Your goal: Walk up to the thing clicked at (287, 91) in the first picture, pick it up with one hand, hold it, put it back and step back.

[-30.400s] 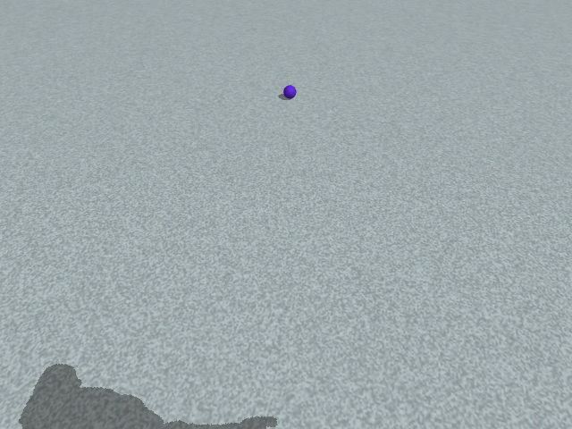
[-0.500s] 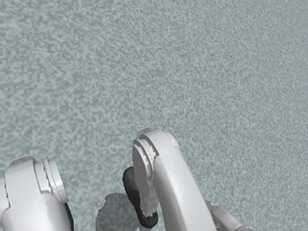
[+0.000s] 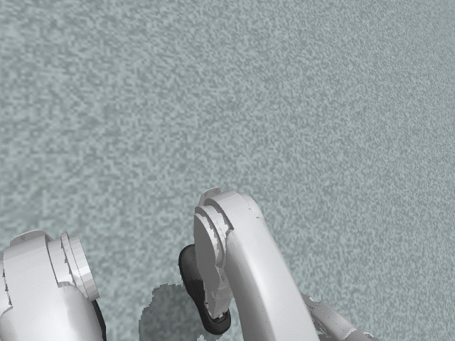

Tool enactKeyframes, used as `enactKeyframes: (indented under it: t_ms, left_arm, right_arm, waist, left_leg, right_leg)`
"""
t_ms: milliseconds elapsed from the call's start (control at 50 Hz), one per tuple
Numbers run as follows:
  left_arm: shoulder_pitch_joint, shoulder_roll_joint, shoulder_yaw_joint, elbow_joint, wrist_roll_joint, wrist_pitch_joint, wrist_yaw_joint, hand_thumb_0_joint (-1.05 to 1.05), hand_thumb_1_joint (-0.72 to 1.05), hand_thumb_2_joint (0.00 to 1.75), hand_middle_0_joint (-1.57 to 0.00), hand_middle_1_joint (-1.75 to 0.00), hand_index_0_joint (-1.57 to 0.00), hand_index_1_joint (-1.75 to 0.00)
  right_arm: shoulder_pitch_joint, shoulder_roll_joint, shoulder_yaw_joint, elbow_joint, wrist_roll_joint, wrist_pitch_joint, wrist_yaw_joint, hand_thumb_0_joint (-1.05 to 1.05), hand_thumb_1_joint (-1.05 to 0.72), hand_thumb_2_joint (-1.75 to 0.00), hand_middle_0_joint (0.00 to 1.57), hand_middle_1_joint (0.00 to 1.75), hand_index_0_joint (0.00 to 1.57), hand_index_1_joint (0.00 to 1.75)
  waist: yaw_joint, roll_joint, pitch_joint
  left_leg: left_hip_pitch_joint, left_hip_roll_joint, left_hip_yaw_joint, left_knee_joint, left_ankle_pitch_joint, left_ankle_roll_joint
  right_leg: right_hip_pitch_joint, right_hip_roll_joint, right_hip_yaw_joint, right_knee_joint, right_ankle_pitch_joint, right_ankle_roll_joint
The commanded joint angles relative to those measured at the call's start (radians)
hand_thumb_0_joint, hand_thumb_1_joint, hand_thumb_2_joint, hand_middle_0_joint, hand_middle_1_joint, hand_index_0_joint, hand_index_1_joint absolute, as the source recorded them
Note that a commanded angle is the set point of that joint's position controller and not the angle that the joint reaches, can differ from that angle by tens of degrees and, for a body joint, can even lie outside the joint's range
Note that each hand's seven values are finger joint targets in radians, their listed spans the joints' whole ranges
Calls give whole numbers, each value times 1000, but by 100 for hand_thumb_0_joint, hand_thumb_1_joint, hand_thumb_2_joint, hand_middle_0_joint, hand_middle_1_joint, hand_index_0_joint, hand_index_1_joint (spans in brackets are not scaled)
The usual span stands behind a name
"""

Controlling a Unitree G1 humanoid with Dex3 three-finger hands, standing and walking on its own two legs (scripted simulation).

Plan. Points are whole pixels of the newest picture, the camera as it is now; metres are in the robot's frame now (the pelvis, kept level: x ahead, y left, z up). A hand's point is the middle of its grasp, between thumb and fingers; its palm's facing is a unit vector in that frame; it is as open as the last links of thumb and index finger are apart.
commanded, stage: open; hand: left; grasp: from above
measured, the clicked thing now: out of the picture +0.41 +0.35 -0.25
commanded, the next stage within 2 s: withdraw in 0.34 s
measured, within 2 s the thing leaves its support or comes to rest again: rests again in 1.10 s
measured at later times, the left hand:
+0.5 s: hand out of the picture +0.40 +0.35 -0.23, palm faces -0.42 -0.18 -0.89, open 13.6 cm
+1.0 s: hand out of the picture +0.40 +0.36 -0.06, palm faces -0.41 -0.09 -0.91, open 14.1 cm
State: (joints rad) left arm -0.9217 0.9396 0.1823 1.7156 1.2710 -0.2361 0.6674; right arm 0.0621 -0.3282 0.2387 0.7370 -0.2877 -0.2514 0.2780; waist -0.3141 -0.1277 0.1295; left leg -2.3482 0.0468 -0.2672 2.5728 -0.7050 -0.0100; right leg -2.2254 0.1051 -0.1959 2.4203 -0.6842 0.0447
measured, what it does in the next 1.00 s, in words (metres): rises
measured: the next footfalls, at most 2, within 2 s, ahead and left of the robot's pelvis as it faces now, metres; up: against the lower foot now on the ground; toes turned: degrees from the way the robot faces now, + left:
none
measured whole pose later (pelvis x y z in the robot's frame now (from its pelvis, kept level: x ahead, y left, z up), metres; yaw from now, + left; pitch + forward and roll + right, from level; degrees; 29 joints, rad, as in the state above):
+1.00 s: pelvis -0.01 -0.01 +0.06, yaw +7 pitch +32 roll -8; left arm -0.86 0.69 -0.01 1.25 1.12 -0.09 0.26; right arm 0.11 -0.29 0.05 0.72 -0.10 -0.08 0.21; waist -0.15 0.02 -0.11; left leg -2.23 0.04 -0.14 2.32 -0.65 0.00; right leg -2.14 0.06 -0.10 2.25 -0.68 0.02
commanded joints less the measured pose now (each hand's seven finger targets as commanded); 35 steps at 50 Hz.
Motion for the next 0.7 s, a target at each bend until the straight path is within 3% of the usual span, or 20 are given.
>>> enactKeyframes:
  t_ms: [0, 20, 40, 60, 100, 220, 240, 260, 320, 380, 400, 420, 440, 520, 540, 560, 600, 640, 660, 680]
  left_arm:
    - [-232, 224, -6, -105, -24, 3, 22, 0, -53, 105, -8, -104, -7, -104]
    - [-237, 240, 0, -100, -24, 1, 15, 0, -52, 103, -7, -104, -7, -104]
    - [-261, 196, -48, -122, -30, -4, 5, 0, -52, 102, -7, -104, -7, -104]
    - [-241, 237, -13, -103, -34, -6, 11, 0, -53, 102, -7, -104, -7, -104]
    - [-186, 264, 25, -100, -33, -8, 17, 0, -51, 101, -7, -104, -7, -103]
    - [-249, 214, -33, -120, -24, -22, 3, 0, -49, 102, -7, -106, -8, -105]
    - [-220, 253, 0, -119, -25, -24, 11, 0, -49, 101, -7, -105, -8, -104]
    - [-214, 258, 16, -113, -20, -25, 15, 0, -49, 103, -8, -106, -8, -105]
    - [-221, 225, -11, -111, -11, -29, 16, 0, -47, 105, -8, -108, -8, -107]
    - [-242, 235, -18, -103, -7, -28, 17, 0, -47, 102, -8, -108, -9, -106]
    - [-228, 254, 7, -116, -12, -28, 21, 0, -47, 103, -8, -107, -8, -106]
    - [-229, 237, -12, -104, -13, -26, 20, 0, -47, 102, -8, -107, -8, -106]
    - [-219, 262, 7, -110, -5, -25, 22, 0, -50, 96, -6, -103, -8, -100]
    - [-200, 296, 45, -251, -8, -17, 15, 0, -51, 98, -6, -100, -7, -99]
    - [-193, 248, 8, -279, -5, -11, 1, 0, -52, 98, -6, -100, -7, -99]
    - [-186, 275, 43, -313, -13, -5, -2, 0, -52, 98, -6, -100, -7, -99]
    - [-180, 212, 6, -371, -27, 12, -27, 0, -52, 98, -6, -100, -7, -99]
    - [-143, 260, 77, -491, -38, 37, -40, 0, -52, 99, -7, -99, -7, -99]
    - [-123, 163, 20, -496, -51, 56, -61, 0, -52, 98, -7, -99, -7, -99]
    - [-119, 111, -18, -485, -67, 72, -83, 0, -52, 98, -6, -99, -7, -98]
  right_arm:
    - [167, -307, -95, 4, 9, -8, -10, 0, -89, -90, 20, 30, 20, 30]
    - [173, -300, -86, 7, 9, -10, -7, 0, -89, -90, 20, 30, 20, 30]
    - [152, -306, -90, -10, 14, -14, -6, 0, -89, -90, 20, 30, 20, 30]
    - [163, -315, -90, 2, 12, -12, -9, 0, -89, -90, 20, 30, 20, 30]
    - [173, -308, -88, 1, 19, -6, -13, 0, -89, -90, 20, 30, 20, 30]
    - [160, -315, -90, -14, 16, -3, -14, 0, -89, -90, 20, 30, 20, 30]
    - [164, -313, -88, -3, 20, 3, -16, 0, -89, -90, 20, 30, 20, 30]
    - [185, -313, -82, -3, 16, 5, -18, 0, -89, -90, 20, 30, 20, 30]
    - [170, -293, -78, 2, 12, 5, -16, 0, -89, -90, 20, 30, 20, 30]
    - [181, -315, -82, 1, 7, -1, -13, 0, -89, -90, 20, 30, 20, 30]
    - [180, -310, -80, 0, 9, 2, -14, 0, -89, -90, 20, 30, 20, 30]
    - [165, -315, -85, -4, 13, -3, -15, 0, -89, -90, 20, 30, 20, 30]
    - [174, -309, -79, 0, 8, -2, -14, 0, -90, -90, 20, 30, 20, 30]
    - [156, -309, -106, -10, 19, 3, -19, 0, -90, -90, 20, 30, 20, 30]
    - [141, -294, -108, -26, 20, 3, -14, 0, -90, -90, 20, 30, 20, 30]
    - [150, -302, -123, -11, 24, 8, -16, 0, -90, -90, 20, 30, 20, 30]
    - [157, -281, -140, -7, 38, 14, -7, 0, -90, -90, 20, 30, 20, 30]
    - [173, -287, -178, -14, 61, 30, -9, 0, -90, -90, 20, 30, 20, 30]
    - [181, -263, -187, -2, 72, 42, -5, 0, -90, -90, 20, 30, 20, 30]
    - [175, -258, -199, 2, 84, 48, 0, 0, -90, -90, 20, 30, 20, 30]
  waist:
    - [-30, 467, -616]
    - [-35, 471, -615]
    - [-36, 484, -616]
    - [-31, 460, -620]
    - [-4, 464, -631]
    - [-36, 463, -597]
    - [-17, 459, -614]
    - [-21, 453, -622]
    - [-25, 457, -620]
    - [-44, 467, -598]
    - [-25, 469, -617]
    - [-23, 472, -600]
    - [-21, 477, -617]
    - [31, 569, -716]
    - [36, 598, -733]
    - [48, 599, -774]
    - [56, 624, -766]
    - [118, 654, -867]
    - [117, 662, -865]
    - [107, 631, -828]
  left_leg:
    - [468, 16, 108, -260, 188, 18]
    - [474, 16, 105, -258, 190, 18]
    - [473, 17, 107, -253, 186, 20]
    - [464, 18, 103, -257, 177, 22]
    - [462, 15, 110, -266, 192, 19]
    - [456, 15, 102, -266, 157, 19]
    - [453, 16, 105, -268, 168, 21]
    - [458, 12, 107, -266, 186, 20]
    - [464, 17, 107, -258, 189, 19]
    - [461, 14, 107, -258, 182, 20]
    - [473, 17, 107, -261, 194, 19]
    - [466, 15, 106, -265, 174, 16]
    - [474, 16, 108, -265, 176, 17]
    - [540, 14, 113, -288, 218, 4]
    - [558, 14, 119, -289, 241, 2]
    - [570, 14, 121, -290, 258, 2]
    - [566, 9, 129, -302, 237, 1]
    - [610, 6, 136, -330, 267, 0]
    - [617, 1, 147, -348, 263, -3]
    - [593, 3, 150, -359, 234, 2]
  right_leg:
    - [305, 24, -88, -213, 249, -63]
    - [309, 23, -89, -209, 252, -63]
    - [309, 24, -76, -211, 251, -64]
    - [323, 27, -81, -219, 245, -63]
    - [345, 26, -76, -222, 249, -66]
    - [293, 24, -88, -219, 224, -65]
    - [318, 28, -80, -227, 229, -65]
    - [324, 25, -87, -225, 245, -62]
    - [318, 27, -84, -217, 249, -64]
    - [302, 24, -89, -214, 247, -61]
    - [322, 27, -85, -222, 253, -62]
    - [297, 23, -86, -213, 232, -65]
    - [318, 28, -85, -219, 234, -64]
    - [322, 22, -82, -200, 260, -74]
    - [324, 24, -75, -199, 281, -76]
    - [329, 23, -78, -197, 298, -73]
    - [292, 15, -69, -201, 280, -76]
    - [303, 12, -51, -212, 293, -82]
    - [288, 8, -45, -219, 289, -85]
    - [263, 8, -41, -237, 268, -83]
